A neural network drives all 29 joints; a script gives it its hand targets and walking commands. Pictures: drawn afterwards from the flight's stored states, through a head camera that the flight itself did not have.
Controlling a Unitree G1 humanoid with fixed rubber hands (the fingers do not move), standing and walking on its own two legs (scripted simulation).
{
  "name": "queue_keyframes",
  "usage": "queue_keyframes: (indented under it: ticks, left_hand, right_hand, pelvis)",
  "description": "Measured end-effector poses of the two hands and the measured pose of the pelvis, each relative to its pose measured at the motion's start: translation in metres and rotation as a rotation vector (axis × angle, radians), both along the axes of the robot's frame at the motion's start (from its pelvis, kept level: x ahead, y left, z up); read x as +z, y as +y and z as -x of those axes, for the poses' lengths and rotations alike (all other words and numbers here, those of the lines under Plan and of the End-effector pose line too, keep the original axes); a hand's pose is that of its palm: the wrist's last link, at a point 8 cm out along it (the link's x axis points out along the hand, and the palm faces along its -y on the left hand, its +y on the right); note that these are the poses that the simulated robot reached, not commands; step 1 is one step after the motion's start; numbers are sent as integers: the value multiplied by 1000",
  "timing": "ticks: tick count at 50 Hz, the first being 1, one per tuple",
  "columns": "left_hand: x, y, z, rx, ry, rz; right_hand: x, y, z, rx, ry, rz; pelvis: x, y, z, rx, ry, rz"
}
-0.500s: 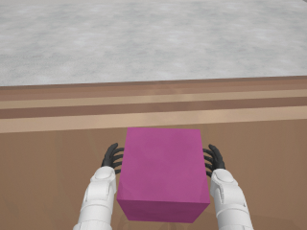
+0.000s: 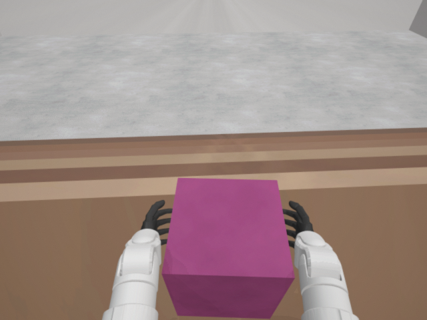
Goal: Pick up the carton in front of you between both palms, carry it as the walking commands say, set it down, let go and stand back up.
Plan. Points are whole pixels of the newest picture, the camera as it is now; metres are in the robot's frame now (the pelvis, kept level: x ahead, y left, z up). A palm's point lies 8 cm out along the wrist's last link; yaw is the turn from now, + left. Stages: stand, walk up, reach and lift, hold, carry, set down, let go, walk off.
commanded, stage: reach and lift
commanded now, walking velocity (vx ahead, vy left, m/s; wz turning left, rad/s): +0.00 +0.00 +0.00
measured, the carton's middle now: (225, 250) +0.31 +0.00 -0.05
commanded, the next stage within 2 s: hold in 0.64 s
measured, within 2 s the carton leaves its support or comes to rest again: neither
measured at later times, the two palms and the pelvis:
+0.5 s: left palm (150, 230) +0.30 +0.15 +0.04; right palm (304, 232) +0.31 -0.15 +0.04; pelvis +0.02 +0.00 +0.01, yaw +0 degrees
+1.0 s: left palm (147, 230) +0.29 +0.15 +0.05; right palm (308, 232) +0.30 -0.15 +0.06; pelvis +0.01 +0.00 +0.01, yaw +0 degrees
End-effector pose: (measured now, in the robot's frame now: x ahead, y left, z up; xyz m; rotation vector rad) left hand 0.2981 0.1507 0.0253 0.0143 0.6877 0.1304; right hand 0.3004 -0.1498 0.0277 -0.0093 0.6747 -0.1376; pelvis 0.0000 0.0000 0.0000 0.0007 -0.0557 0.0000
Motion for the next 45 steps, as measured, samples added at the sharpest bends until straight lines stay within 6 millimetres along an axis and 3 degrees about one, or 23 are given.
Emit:
queue_keyframes:
  ticks: [25,45]
  left_hand:
    - [11,0,-7,-18,3,-25]
    - [31,-1,1,-14,-16,-17]
  right_hand:
    - [11,0,-7,17,3,25]
    - [31,-1,2,10,-16,18]
  pelvis:
    - [7,1,-19,-2,-17,0]
    - [7,1,-13,-1,-62,1]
